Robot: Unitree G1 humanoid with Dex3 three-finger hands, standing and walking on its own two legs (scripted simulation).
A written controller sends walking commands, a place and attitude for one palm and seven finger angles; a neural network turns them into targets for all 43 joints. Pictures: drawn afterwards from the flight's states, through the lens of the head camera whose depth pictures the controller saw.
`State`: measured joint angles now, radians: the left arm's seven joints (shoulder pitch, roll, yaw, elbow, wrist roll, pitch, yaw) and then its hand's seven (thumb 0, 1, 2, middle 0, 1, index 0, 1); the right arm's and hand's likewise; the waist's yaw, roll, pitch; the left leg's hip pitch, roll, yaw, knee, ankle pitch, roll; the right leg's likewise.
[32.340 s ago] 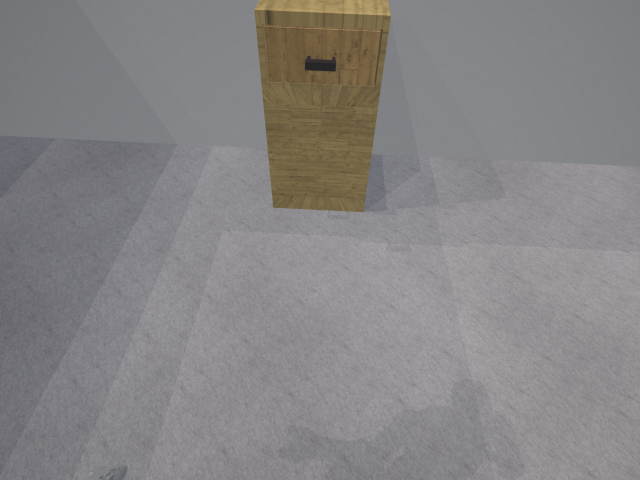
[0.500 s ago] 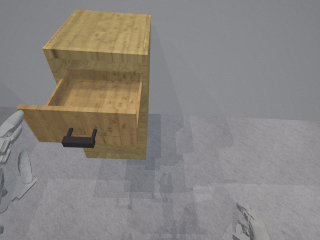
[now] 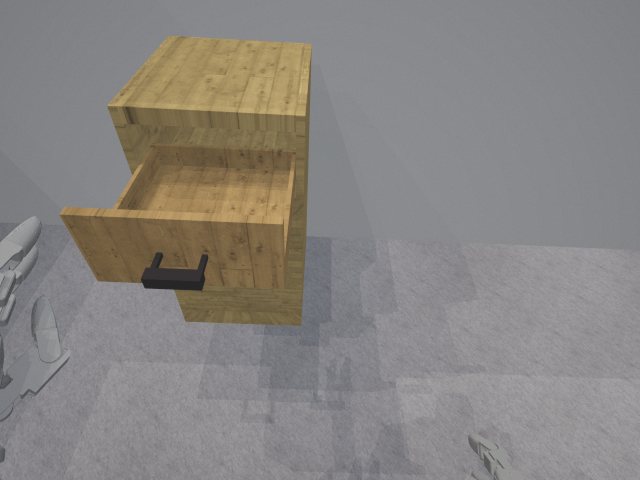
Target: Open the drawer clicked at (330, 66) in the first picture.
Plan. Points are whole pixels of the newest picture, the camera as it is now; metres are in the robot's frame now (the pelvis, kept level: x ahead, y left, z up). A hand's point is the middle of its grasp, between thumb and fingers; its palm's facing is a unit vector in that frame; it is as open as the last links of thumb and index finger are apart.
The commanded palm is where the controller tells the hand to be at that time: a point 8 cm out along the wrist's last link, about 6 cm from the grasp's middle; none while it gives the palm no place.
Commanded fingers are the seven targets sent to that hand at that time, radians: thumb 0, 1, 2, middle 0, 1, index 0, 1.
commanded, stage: stop stepping back and stand still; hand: left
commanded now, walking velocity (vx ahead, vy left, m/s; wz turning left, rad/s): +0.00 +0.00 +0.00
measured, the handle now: (177, 269) +0.48 +0.27 -0.07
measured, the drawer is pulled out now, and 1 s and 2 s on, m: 0.30 0.30 0.30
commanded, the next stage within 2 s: let the arm hang, fingers relaxed in 0.62 s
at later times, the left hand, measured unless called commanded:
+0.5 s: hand (65, 319) +0.23 +0.25 +0.16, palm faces +0.33 -0.84 -0.44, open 7.4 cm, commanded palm +0.16 +0.30 +0.18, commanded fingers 0.00 0.90 0.90 -0.20 -0.30 -0.20 -0.30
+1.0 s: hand out of the picture +0.11 +0.21 -0.16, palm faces -0.07 -0.98 -0.20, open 7.4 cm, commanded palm none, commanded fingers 0.00 0.90 0.90 -0.20 -0.30 -0.20 -0.30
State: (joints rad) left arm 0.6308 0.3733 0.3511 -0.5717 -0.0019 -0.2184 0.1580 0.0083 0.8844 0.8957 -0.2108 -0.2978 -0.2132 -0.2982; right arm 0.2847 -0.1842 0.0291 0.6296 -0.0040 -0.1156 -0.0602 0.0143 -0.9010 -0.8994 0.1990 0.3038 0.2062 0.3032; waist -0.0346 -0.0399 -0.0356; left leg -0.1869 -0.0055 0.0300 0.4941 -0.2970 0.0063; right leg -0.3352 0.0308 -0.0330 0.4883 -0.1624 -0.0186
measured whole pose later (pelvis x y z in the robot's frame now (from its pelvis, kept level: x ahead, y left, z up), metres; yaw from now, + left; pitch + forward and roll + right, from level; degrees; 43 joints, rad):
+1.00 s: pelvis +0.02 +0.03 +0.00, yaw -1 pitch -1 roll +0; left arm 0.25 0.21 -0.01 0.81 0.02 0.08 0.00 0.01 0.91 0.90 -0.20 -0.29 -0.20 -0.29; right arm 0.22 -0.26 0.00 0.88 -0.02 0.01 -0.01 0.01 -0.91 -0.90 0.20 0.30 0.20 0.30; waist -0.03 -0.03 0.05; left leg -0.14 -0.03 0.05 0.51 -0.35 0.04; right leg -0.31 0.02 0.00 0.53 -0.20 -0.02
